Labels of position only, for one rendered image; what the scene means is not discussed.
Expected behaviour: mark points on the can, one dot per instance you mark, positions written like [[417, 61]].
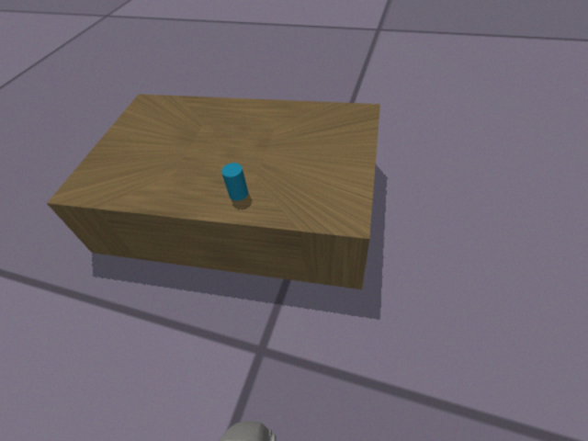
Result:
[[234, 181]]

